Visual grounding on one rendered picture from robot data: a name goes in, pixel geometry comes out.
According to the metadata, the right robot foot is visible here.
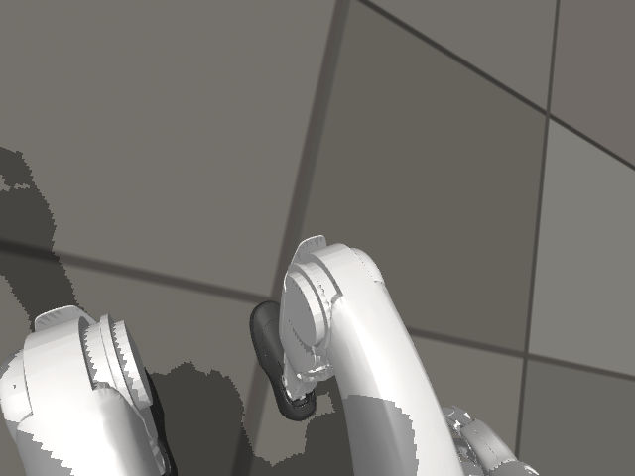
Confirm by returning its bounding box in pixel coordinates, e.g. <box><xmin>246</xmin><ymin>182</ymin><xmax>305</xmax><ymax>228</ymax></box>
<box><xmin>249</xmin><ymin>300</ymin><xmax>316</xmax><ymax>421</ymax></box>

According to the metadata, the right robot hand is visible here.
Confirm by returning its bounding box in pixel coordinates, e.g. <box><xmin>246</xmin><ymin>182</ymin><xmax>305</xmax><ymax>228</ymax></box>
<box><xmin>442</xmin><ymin>406</ymin><xmax>518</xmax><ymax>476</ymax></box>

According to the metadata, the left robot foot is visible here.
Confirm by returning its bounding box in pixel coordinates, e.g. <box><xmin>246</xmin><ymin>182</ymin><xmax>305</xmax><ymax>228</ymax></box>
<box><xmin>144</xmin><ymin>368</ymin><xmax>178</xmax><ymax>476</ymax></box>

